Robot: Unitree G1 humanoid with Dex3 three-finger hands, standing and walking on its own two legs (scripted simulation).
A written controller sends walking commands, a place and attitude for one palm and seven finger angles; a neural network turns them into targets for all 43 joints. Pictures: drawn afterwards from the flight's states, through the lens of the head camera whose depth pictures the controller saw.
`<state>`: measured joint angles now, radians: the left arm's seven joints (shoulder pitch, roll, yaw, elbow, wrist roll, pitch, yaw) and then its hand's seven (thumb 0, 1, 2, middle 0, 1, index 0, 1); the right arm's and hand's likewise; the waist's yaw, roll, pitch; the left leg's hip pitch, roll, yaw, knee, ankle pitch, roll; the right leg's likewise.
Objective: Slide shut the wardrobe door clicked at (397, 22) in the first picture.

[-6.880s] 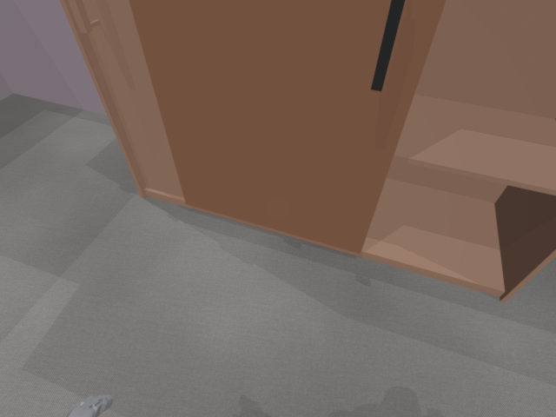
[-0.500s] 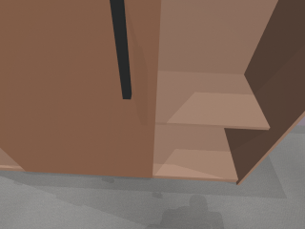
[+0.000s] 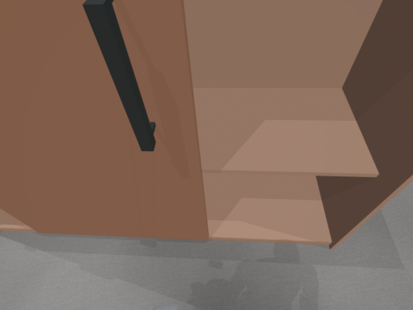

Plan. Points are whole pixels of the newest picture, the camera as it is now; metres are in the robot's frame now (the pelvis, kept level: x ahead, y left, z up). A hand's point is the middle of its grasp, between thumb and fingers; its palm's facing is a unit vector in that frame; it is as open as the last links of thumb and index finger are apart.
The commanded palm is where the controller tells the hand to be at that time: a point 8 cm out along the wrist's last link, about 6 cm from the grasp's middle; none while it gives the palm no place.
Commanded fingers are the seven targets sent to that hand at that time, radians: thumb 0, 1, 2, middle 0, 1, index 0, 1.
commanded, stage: come to a stop and stand still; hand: left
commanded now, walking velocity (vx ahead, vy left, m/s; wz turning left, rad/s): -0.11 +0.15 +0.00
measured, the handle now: (132, 84) +0.45 +0.15 +0.20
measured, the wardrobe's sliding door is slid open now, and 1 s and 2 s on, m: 0.57 0.57 0.57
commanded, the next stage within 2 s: look again from close up in 1.76 s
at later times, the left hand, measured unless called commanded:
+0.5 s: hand out of the picture -0.02 +0.28 -0.16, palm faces +0.04 -0.96 -0.29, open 7.4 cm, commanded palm none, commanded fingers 0.00 0.90 0.90 -0.20 -0.30 -0.20 -0.30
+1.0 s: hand out of the picture -0.01 +0.25 -0.17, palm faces +0.00 -0.98 -0.20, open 7.3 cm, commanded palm none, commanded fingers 0.00 0.90 0.90 -0.20 -0.30 -0.20 -0.30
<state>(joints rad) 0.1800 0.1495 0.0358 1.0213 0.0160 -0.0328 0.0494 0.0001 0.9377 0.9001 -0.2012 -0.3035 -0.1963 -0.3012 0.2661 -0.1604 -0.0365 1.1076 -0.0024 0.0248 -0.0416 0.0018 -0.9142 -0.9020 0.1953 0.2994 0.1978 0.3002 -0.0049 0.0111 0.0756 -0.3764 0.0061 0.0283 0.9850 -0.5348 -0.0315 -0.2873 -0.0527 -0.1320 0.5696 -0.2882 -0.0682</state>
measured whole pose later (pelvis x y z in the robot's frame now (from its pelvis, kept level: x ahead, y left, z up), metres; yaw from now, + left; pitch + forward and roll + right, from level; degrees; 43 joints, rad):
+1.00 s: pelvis -0.01 +0.08 +0.00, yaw -1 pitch -1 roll +1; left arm 0.32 0.13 -0.02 1.08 0.01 0.00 0.03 0.01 0.92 0.90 -0.20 -0.30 -0.20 -0.30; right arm 0.30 -0.17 0.01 1.08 -0.01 -0.01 -0.02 0.00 -0.91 -0.90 0.20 0.30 0.20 0.30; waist -0.01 0.02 0.00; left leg -0.18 -0.08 0.07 0.40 -0.22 0.09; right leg -0.25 -0.04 0.06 0.46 -0.20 0.03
